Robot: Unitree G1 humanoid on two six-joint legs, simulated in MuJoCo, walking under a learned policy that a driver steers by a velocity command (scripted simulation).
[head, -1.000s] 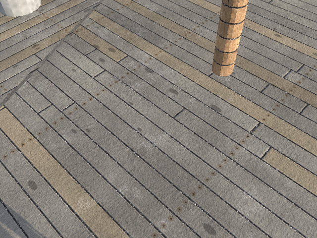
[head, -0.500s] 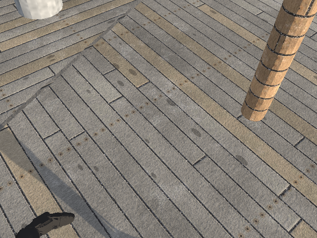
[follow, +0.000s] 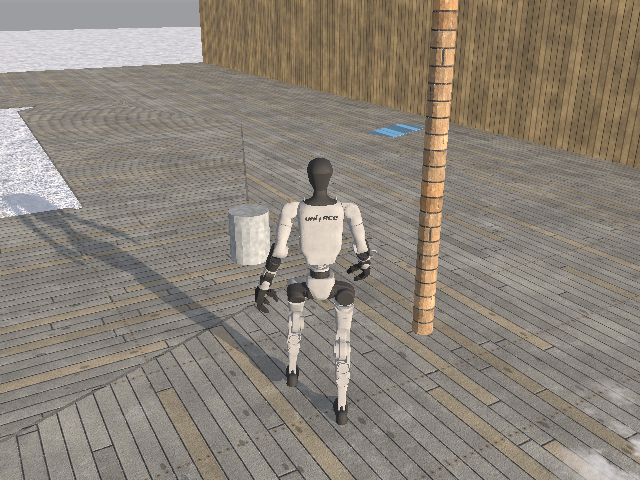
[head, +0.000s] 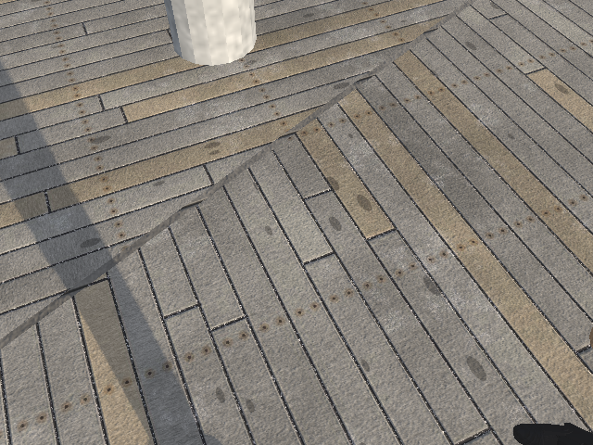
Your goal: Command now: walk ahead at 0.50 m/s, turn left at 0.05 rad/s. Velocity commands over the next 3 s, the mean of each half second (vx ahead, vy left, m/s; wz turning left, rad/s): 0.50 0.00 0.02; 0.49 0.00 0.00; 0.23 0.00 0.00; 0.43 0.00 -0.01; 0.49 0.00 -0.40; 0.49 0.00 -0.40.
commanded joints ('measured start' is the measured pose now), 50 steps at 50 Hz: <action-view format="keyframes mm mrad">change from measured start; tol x32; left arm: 1 12 177 41 -29 -5 3 9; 26 -427 68 -4 -195 7 -16 -28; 33 68 226 60 -80 13 -3 -12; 50 -39 158 32 13 13 4 17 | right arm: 1 -103 -77 -21 -102 5 -22 12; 7 389 -257 -91 12 -7 -7 -6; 50 -51 -57 -25 12 -9 -20 1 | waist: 1 -29 -114 24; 7 -213 245 -438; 11 -137 26 -55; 28 -156 27 25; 33 11 -286 -423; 50 -39 -101 19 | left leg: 1 46 -26 18 -58 -24 28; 5 566 -14 14 -94 -48 127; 7 1040 337 -678 -225 -241 351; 14 435 152 -200 -420 -31 261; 30 633 127 -20 -128 383 134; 34 -167 -58 -68 718 -547 29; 50 61 -14 38 -31 116 -3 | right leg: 1 -5 -291 151 -29 344 -148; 5 -108 -208 61 388 595 -68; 7 -670 -8 79 969 -319 18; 8 -769 -75 115 1045 -288 8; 28 -560 -117 18 267 216 -16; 31 -13 -153 51 273 244 -112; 33 423 -452 732 94 -29 -311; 38 -130 -283 272 -38 216 -192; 50 -81 -244 48 -39 485 -151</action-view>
